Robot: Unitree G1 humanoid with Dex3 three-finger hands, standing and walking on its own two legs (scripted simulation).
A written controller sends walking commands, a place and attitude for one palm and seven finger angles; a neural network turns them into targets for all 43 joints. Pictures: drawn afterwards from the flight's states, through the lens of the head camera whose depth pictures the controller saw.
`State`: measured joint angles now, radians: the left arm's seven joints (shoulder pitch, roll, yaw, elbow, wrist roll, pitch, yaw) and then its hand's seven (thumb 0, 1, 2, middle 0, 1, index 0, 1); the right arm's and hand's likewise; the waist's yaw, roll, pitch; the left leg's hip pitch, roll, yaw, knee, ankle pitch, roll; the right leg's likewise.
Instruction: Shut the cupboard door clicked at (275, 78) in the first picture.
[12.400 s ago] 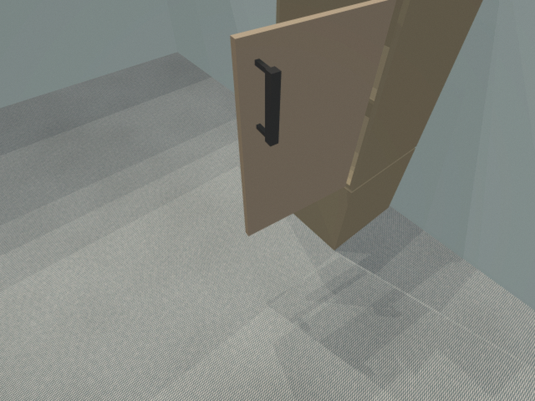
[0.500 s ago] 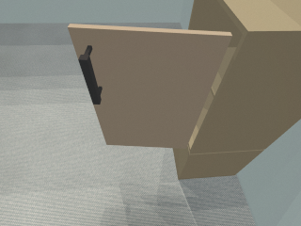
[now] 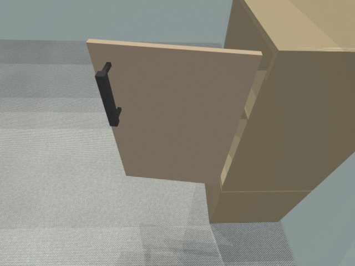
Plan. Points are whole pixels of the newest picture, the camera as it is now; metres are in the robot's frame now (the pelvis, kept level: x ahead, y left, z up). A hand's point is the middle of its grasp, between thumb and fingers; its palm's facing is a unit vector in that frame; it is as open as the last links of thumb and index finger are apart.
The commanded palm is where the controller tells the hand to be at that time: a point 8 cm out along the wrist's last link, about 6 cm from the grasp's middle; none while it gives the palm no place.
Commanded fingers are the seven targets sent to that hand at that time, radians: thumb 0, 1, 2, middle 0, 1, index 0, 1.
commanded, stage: look again from close up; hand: left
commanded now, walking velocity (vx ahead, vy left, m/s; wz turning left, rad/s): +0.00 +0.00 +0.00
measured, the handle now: (111, 96) +0.48 +0.21 +0.12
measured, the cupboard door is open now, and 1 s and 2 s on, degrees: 83 83 83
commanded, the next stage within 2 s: shuffle to correct the standing spot in 0.54 s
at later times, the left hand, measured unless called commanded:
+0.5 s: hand out of the picture +0.02 +0.22 -0.18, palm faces +0.03 -0.97 -0.22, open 7.4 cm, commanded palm none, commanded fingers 0.00 0.90 0.90 -0.20 -0.30 -0.20 -0.30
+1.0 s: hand out of the picture -0.03 +0.22 -0.18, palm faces -0.05 -0.98 -0.18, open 7.4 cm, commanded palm none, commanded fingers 0.00 0.90 0.90 -0.20 -0.30 -0.20 -0.30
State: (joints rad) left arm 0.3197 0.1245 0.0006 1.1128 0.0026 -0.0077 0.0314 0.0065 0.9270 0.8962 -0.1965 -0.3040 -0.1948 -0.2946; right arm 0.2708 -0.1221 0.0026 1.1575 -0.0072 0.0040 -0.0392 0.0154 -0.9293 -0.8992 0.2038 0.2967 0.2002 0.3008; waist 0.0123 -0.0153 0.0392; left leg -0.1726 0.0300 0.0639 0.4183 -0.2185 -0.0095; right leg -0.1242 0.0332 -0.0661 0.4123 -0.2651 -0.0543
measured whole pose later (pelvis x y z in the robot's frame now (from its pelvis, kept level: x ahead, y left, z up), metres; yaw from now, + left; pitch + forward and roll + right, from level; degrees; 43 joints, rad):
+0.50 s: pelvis -0.01 +0.03 +0.00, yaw +0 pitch -2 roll +0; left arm 0.27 0.19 0.00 1.03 0.01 -0.02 0.04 0.00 0.91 0.90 -0.20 -0.30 -0.20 -0.29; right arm 0.20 -0.18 -0.01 1.06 -0.01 -0.01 -0.01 0.00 -0.91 -0.90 0.20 0.30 0.20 0.30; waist 0.01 0.00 0.01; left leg -0.22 0.00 0.07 0.49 -0.24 0.04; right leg -0.16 0.00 -0.06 0.47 -0.27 -0.01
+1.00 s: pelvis +0.00 +0.05 -0.01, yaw -4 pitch +0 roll +1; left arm 0.37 0.15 0.02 1.08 0.03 0.03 0.01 0.01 0.91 0.90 -0.20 -0.30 -0.19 -0.29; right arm 0.30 -0.17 -0.03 1.11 -0.02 0.00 -0.03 0.00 -0.90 -0.90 0.21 0.30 0.20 0.30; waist -0.01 -0.02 0.03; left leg -0.22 -0.02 0.16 0.48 -0.27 0.07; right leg -0.24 -0.04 -0.06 0.57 -0.38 -0.01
